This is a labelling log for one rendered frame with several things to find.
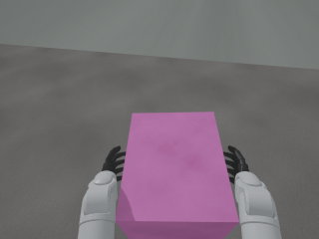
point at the carton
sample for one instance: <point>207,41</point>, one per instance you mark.
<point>175,183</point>

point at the robot left hand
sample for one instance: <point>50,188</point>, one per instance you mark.
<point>111,163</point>

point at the robot right forearm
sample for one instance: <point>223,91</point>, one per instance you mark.
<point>257,210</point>

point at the robot left forearm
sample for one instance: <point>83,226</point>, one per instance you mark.
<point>98,211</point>

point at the robot right hand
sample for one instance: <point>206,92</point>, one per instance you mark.
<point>238,162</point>

